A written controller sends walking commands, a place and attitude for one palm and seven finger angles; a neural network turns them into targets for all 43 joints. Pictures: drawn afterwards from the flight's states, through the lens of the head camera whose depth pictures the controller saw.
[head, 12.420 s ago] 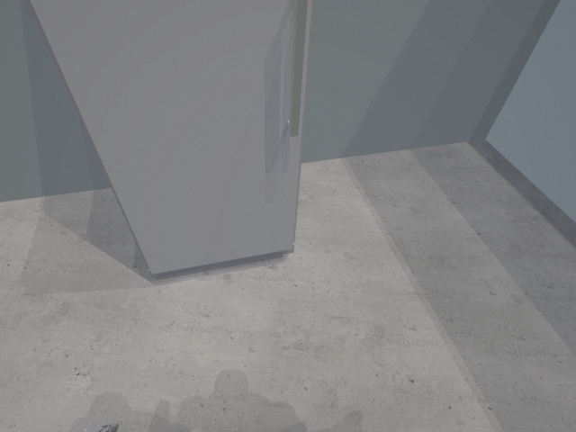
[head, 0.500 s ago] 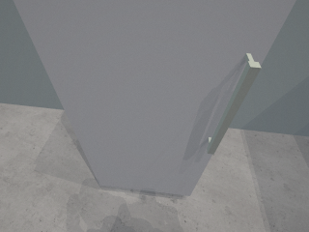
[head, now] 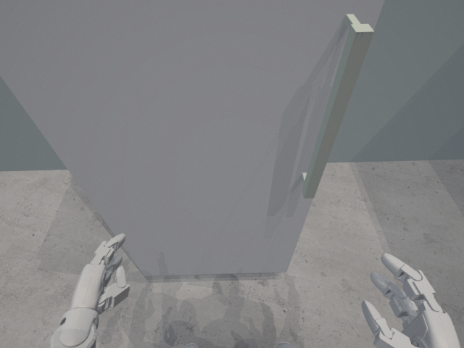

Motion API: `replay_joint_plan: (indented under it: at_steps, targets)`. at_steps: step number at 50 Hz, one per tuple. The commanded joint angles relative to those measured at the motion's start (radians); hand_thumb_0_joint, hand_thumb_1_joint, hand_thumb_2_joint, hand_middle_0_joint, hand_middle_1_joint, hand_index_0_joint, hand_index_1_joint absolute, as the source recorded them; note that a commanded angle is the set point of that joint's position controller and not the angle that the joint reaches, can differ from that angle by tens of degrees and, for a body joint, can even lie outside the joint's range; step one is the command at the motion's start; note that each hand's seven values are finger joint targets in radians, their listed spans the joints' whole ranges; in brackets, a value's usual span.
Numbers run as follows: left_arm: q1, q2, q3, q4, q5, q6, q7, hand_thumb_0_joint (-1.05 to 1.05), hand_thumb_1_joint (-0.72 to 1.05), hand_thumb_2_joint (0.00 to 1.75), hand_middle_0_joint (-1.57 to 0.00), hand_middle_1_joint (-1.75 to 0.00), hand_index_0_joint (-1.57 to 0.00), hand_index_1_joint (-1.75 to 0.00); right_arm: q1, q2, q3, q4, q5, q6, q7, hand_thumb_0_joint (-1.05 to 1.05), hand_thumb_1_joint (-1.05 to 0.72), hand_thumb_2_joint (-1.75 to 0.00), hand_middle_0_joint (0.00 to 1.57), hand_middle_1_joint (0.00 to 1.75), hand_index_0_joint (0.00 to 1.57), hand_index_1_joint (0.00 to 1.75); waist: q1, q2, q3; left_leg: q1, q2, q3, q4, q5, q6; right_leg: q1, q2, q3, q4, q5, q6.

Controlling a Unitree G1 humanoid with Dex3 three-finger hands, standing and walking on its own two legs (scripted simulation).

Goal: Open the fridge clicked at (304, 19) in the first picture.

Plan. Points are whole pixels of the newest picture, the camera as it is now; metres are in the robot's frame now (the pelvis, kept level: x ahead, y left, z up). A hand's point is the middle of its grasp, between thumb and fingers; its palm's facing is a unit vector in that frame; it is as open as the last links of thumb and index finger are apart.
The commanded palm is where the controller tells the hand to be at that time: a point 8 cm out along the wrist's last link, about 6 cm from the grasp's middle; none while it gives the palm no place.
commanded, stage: raise the hand to about handle height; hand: right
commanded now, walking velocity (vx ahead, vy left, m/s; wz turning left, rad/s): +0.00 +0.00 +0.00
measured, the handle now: (324, 126) +0.45 -0.16 +0.15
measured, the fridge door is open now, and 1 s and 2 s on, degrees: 0 0 0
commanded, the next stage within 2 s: move the hooked fingers beside the handle in 1.60 s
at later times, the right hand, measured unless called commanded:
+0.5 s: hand (423, 250) +0.24 -0.25 +0.12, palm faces +0.05 +1.00 -0.08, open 12.1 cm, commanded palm +0.21 -0.30 +0.13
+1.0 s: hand out of the picture +0.27 -0.29 +0.19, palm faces +0.06 +0.99 -0.08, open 13.9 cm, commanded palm +0.24 -0.34 +0.20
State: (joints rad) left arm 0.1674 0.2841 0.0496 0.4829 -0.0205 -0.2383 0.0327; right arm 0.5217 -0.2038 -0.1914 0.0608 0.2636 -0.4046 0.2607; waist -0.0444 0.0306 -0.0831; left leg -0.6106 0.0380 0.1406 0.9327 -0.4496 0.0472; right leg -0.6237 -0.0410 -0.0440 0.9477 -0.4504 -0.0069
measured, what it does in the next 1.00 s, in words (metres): stands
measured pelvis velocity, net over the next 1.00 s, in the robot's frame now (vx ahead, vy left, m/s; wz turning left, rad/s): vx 0.01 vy -0.03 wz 0.00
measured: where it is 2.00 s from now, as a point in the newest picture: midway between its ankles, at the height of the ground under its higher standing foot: outside the picture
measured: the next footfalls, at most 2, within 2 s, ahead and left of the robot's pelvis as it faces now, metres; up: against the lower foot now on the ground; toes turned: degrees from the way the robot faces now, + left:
none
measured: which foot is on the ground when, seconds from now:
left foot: down 0.00-1.00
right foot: down 0.00-1.00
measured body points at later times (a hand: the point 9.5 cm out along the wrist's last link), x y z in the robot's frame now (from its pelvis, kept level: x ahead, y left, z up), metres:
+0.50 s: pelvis +0.01 -0.02 +0.02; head +0.03 -0.02 +0.47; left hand +0.16 +0.24 -0.05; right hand +0.23 -0.30 +0.12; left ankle +0.02 +0.09 -0.69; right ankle +0.02 -0.12 -0.69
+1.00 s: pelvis +0.01 -0.03 +0.05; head +0.00 -0.02 +0.50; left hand +0.20 +0.19 -0.02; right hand +0.26 -0.35 +0.20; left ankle +0.02 +0.09 -0.69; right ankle +0.02 -0.12 -0.69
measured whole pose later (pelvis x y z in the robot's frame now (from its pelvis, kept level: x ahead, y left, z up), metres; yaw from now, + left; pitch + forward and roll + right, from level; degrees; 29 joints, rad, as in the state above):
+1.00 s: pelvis +0.01 -0.03 +0.05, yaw +0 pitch -1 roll +1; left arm 0.23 0.25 -0.10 0.60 -0.06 -0.27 0.11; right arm 0.00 -0.42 -0.42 0.09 0.33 0.03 0.42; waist -0.05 -0.04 -0.01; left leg -0.24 0.03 0.12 0.54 -0.28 0.00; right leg -0.26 -0.01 -0.07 0.59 -0.31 -0.04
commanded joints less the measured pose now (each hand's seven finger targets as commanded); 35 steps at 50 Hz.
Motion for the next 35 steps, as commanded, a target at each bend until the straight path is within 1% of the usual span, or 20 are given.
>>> replay_joint_plan:
  at_steps: [1,3,4,5,6,8,9,10,12,14,17,18,20,22,24,26,29,31,33,35]
  targets:
    - [0.05,0.079,-0.004,-0.053,0.002,-0.064,0.021,0.0,0.9,0.9,-0.2,-0.3,-0.2,-0.3,-0.336,-0.128,0.016,-0.461,0.005,-0.21,-0.016,0.0,-0.29,-0.64,0.24,0.69,0.24,0.69,0.119,-0.138,-0.143,0.005,-0.043,-0.126,-0.161,0.205,-0.022,0.117,0.026,0.062,-0.089,0.227,-0.028]
    - [0.041,0.098,-0.014,-0.033,-0.008,-0.077,0.029,0.0,0.9,0.9,-0.2,-0.3,-0.2,-0.3,-0.357,-0.147,0.028,-0.365,0.009,-0.19,0.037,0.0,-0.25,-0.62,0.25,0.72,0.25,0.72,0.138,-0.113,-0.091,-0.009,-0.043,-0.127,-0.186,0.119,-0.025,0.076,0.025,0.077,-0.095,0.151,-0.027]
    - [0.035,0.107,-0.018,-0.029,-0.014,-0.077,0.036,0.0,0.9,0.9,-0.2,-0.3,-0.2,-0.3,-0.359,-0.163,0.02,-0.296,0.017,-0.152,0.074,0.0,-0.22,-0.61,0.25,0.74,0.25,0.74,0.14,-0.089,-0.06,0.0,-0.043,-0.138,-0.208,0.109,-0.025,0.059,0.025,0.08,-0.096,0.141,-0.03]
    - [0.033,0.112,-0.018,-0.028,-0.023,-0.074,0.043,0.0,0.9,0.9,-0.2,-0.3,-0.2,-0.3,-0.34,-0.197,-0.013,-0.233,0.023,-0.105,0.105,0.0,-0.2,-0.6,0.25,0.75,0.25,0.75,0.129,-0.064,-0.068,0.023,-0.035,-0.151,-0.234,0.071,-0.029,0.041,0.028,0.075,-0.105,0.117,-0.028]
    - [0.021,0.114,-0.019,-0.033,-0.031,-0.071,0.05,0.0,0.9,0.9,-0.2,-0.3,-0.2,-0.3,-0.312,-0.218,-0.046,-0.176,0.037,-0.048,0.134,0.0,-0.18,-0.59,0.25,0.76,0.25,0.76,0.111,-0.031,-0.072,0.058,-0.024,-0.172,-0.269,0.034,-0.036,0.022,0.033,0.068,-0.118,0.106,-0.027]
    - [-0.011,0.116,-0.023,-0.063,-0.04,-0.061,0.063,0.0,0.9,0.9,-0.2,-0.3,-0.2,-0.3,-0.262,-0.261,-0.113,-0.123,0.063,0.075,0.168,0.0,-0.13,-0.57,0.25,0.8,0.25,0.8,0.059,0.007,-0.129,0.154,-0.002,-0.194,-0.308,0.017,-0.045,0.021,0.041,0.059,-0.149,0.126,-0.026]
    - [-0.025,0.111,-0.023,-0.069,-0.041,-0.057,0.065,0.0,0.9,0.9,-0.2,-0.3,-0.2,-0.3,-0.226,-0.298,-0.175,-0.086,0.081,0.13,0.171,0.0,-0.11,-0.56,0.26,0.81,0.26,0.81,0.027,0.007,-0.159,0.209,0.004,-0.197,-0.312,0.051,-0.044,0.034,0.044,0.059,-0.16,0.161,-0.024]
    - [-0.034,0.099,-0.031,-0.087,-0.04,-0.053,0.065,0.0,0.9,0.9,-0.2,-0.3,-0.2,-0.3,-0.21,-0.293,-0.198,-0.122,0.101,0.167,0.167,0.0,-0.08,-0.55,0.26,0.82,0.26,0.82,0.005,-0.018,-0.194,0.25,0.009,-0.181,-0.307,0.099,-0.047,0.057,0.046,0.054,-0.179,0.195,-0.021]
    - [-0.044,0.077,-0.035,-0.099,-0.034,-0.054,0.063,0.0,0.9,0.9,-0.2,-0.3,-0.2,-0.3,-0.201,-0.299,-0.265,-0.204,0.144,0.192,0.126,0.0,-0.04,-0.53,0.26,0.86,0.26,0.86,-0.023,-0.01,-0.241,0.306,0.003,-0.147,-0.29,0.211,-0.05,0.101,0.042,0.059,-0.211,0.268,-0.018]
    - [-0.038,0.062,-0.037,-0.093,-0.026,-0.065,0.055,0.0,0.9,0.9,-0.2,-0.3,-0.2,-0.3,-0.193,-0.301,-0.308,-0.27,0.165,0.165,0.073,0.0,0.01,-0.51,0.27,0.88,0.27,0.88,-0.037,0.012,-0.244,0.342,-0.012,-0.117,-0.269,0.315,-0.044,0.121,0.036,0.07,-0.234,0.328,-0.013]
    - [-0.002,0.066,-0.028,-0.067,-0.023,-0.087,0.036,0.0,0.9,0.9,-0.2,-0.3,-0.2,-0.3,-0.205,-0.248,-0.256,-0.326,0.133,0.097,0.029,0.0,0.08,-0.48,0.27,0.93,0.27,0.93,-0.013,-0.045,-0.188,0.276,-0.034,-0.082,-0.257,0.38,-0.039,0.176,0.033,0.054,-0.264,0.369,-0.01]
    - [0.009,0.075,-0.027,-0.057,-0.022,-0.094,0.032,0.0,0.9,0.9,-0.2,-0.3,-0.2,-0.3,-0.233,-0.236,-0.223,-0.318,0.117,0.083,0.03,0.0,0.1,-0.47,0.27,0.94,0.27,0.94,0.009,-0.061,-0.155,0.245,-0.037,-0.077,-0.262,0.357,-0.039,0.184,0.031,0.052,-0.269,0.354,-0.01]
    - [0.021,0.096,-0.028,-0.041,-0.025,-0.105,0.032,0.0,0.9,0.9,-0.2,-0.3,-0.2,-0.3,-0.298,-0.229,-0.171,-0.292,0.09,0.082,0.052,0.0,0.15,-0.45,0.27,0.98,0.27,0.98,0.041,-0.086,-0.093,0.205,-0.039,-0.076,-0.277,0.319,-0.035,0.194,0.029,0.052,-0.276,0.326,-0.013]
    - [0.034,0.112,-0.026,-0.032,-0.032,-0.115,0.042,0.0,0.9,0.9,-0.2,-0.3,-0.2,-0.3,-0.325,-0.245,-0.155,-0.25,0.08,0.103,0.085,0.0,0.2,-0.43,0.28,1.0,0.28,1.0,0.053,-0.092,-0.074,0.183,-0.036,-0.08,-0.304,0.24,-0.036,0.205,0.027,0.057,-0.29,0.26,-0.016]
    - [0.032,0.125,-0.026,-0.032,-0.037,-0.118,0.056,0.0,0.9,0.9,-0.2,-0.3,-0.2,-0.3,-0.365,-0.29,-0.179,-0.226,0.084,0.137,0.114,0.0,0.24,-0.41,0.28,1.03,0.28,1.03,0.047,-0.059,-0.074,0.21,-0.034,-0.086,-0.328,0.212,-0.034,0.214,0.025,0.064,-0.307,0.242,-0.021]
    - [0.021,0.127,-0.027,-0.032,-0.042,-0.121,0.069,0.0,0.9,0.9,-0.2,-0.3,-0.2,-0.3,-0.435,-0.35,-0.228,-0.259,0.095,0.158,0.13,0.0,0.29,-0.39,0.29,1.07,0.29,1.07,0.035,-0.081,-0.124,0.252,-0.029,-0.092,-0.346,0.205,-0.034,0.253,0.028,0.066,-0.326,0.243,-0.023]
    - [0.009,0.119,-0.038,-0.035,-0.035,-0.124,0.078,0.0,0.9,0.9,-0.2,-0.3,-0.2,-0.3,-0.501,-0.424,-0.32,-0.297,0.114,0.168,0.109,0.0,0.36,-0.36,0.29,1.11,0.29,1.11,0.005,-0.105,-0.162,0.315,-0.036,-0.076,-0.345,0.27,-0.025,0.309,0.024,0.079,-0.356,0.311,-0.02]
    - [0.001,0.106,-0.047,-0.034,-0.036,-0.128,0.076,0.0,0.9,0.9,-0.2,-0.3,-0.2,-0.3,-0.512,-0.399,-0.32,-0.308,0.124,0.165,0.094,0.0,0.41,-0.34,0.29,1.14,0.29,1.14,0.001,-0.136,-0.162,0.33,-0.04,-0.062,-0.349,0.321,-0.022,0.354,0.023,0.081,-0.375,0.359,-0.012]
    - [-0.004,0.106,-0.054,-0.026,-0.038,-0.127,0.074,0.0,0.9,0.9,-0.2,-0.3,-0.2,-0.3,-0.534,-0.375,-0.303,-0.259,0.126,0.184,0.092,0.0,0.45,-0.32,0.3,1.17,0.3,1.17,0.004,-0.142,-0.111,0.317,-0.044,-0.053,-0.36,0.328,-0.021,0.362,0.021,0.084,-0.395,0.358,-0.005]
    - [-0.006,0.111,-0.057,-0.023,-0.042,-0.12,0.074,0.0,0.9,0.9,-0.2,-0.3,-0.2,-0.3,-0.55,-0.358,-0.281,-0.184,0.122,0.234,0.113,0.0,0.5,-0.3,0.3,1.2,0.3,1.2,0.009,-0.133,-0.064,0.316,-0.044,-0.057,-0.38,0.346,-0.021,0.361,0.02,0.076,-0.408,0.356,-0.006]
